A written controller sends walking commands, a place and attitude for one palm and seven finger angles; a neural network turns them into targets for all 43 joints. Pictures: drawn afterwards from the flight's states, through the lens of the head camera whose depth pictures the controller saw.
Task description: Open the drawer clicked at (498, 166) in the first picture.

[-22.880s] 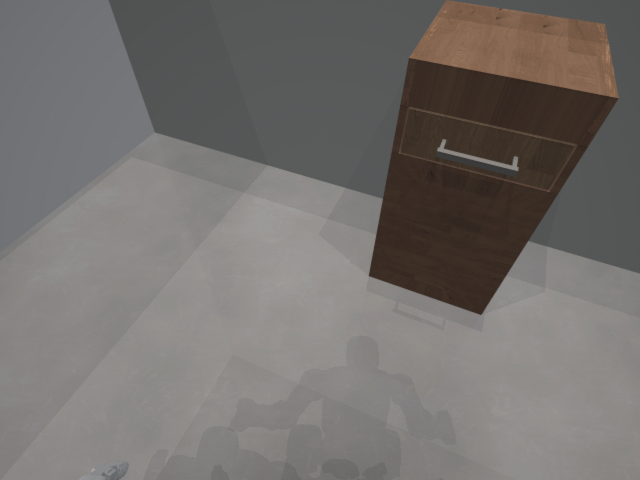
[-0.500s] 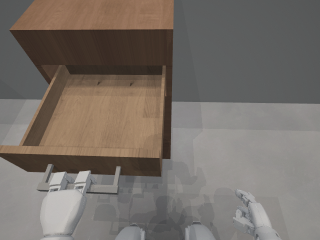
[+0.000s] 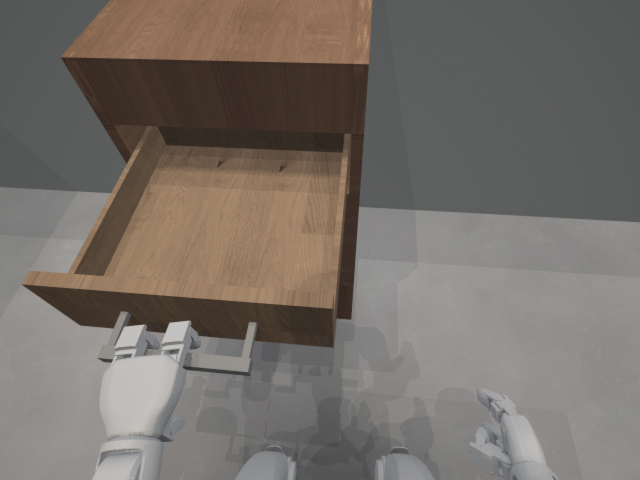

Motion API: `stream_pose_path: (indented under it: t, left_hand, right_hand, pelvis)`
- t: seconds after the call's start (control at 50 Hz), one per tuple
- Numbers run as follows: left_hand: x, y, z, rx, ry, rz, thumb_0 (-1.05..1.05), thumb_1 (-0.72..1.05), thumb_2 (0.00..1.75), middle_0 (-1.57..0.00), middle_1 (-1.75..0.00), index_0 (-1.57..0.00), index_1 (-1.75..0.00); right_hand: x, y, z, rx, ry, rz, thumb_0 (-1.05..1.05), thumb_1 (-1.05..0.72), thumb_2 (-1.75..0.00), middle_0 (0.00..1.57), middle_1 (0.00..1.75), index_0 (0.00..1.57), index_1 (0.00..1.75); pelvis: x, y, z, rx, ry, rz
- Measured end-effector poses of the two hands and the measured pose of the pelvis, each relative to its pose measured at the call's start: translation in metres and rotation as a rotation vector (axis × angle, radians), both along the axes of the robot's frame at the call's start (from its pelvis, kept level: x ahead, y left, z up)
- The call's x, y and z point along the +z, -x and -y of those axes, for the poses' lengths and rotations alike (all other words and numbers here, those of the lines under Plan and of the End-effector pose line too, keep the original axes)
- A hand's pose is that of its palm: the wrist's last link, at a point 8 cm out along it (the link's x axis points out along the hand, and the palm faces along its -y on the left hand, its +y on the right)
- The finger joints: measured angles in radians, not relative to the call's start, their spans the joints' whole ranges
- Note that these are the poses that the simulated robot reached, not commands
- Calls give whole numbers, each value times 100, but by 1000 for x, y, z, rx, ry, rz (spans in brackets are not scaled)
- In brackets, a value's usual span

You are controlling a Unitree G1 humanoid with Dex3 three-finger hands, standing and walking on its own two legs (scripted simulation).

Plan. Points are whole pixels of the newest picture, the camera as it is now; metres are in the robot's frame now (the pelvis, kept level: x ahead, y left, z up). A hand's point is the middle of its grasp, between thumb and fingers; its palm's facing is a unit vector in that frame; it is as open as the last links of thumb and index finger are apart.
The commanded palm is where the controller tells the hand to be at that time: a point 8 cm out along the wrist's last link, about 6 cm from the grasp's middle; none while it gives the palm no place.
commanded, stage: open the thumb to release the handle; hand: left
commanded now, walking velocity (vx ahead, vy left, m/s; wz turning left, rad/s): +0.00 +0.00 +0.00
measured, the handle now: (180, 343) +0.28 +0.21 -0.02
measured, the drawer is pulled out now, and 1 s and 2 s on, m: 0.30 0.30 0.30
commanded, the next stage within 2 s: lift the hand off the handle in 0.06 s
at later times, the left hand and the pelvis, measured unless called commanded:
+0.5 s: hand (170, 381) +0.24 +0.22 -0.04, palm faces -0.01 -0.05 -1.00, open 13.8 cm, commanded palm +0.22 +0.21 +0.01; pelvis -0.01 +0.00 +0.00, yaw +0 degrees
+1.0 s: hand (164, 374) +0.24 +0.21 -0.01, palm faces +0.01 -0.08 -1.00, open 13.8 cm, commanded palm +0.21 +0.21 +0.05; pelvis +0.00 +0.00 +0.02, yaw +0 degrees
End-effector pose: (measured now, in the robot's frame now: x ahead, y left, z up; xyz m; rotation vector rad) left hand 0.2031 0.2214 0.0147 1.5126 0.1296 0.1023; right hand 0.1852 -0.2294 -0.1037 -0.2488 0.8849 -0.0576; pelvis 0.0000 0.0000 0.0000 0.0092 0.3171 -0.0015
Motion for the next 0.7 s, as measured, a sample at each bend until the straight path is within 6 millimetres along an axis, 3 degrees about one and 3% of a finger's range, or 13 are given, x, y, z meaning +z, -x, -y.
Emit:
stream_pose_path:
  t: [0.1,0.22,0.5,0.7]
  left_hand:
    - [-1,1,0,-3,1,12,0,-31,38,-29,-122,-33,-122]
    - [-1,1,0,0,1,15,0,-44,33,-29,-121,-32,-121]
    - [-5,-16,0,-7,-10,8,0,-49,30,-30,-120,-33,-122]
    - [10,-15,7,-23,12,19,0,-49,30,-32,-120,-33,-122]
  right_hand:
    - [0,2,2,-2,10,4,1,-91,-90,20,29,20,30]
    - [-1,7,2,-10,9,-3,1,-91,-90,20,29,20,30]
    - [-8,22,-2,-24,11,-45,1,-91,-90,20,29,20,30]
    - [2,27,0,-47,5,-48,1,-91,-90,20,29,20,30]
  pelvis:
    - [-1,4,0,1,0,3]
    - [-2,6,-1,1,1,7]
    - [0,12,-3,8,3,3]
    - [8,7,-4,-2,2,24]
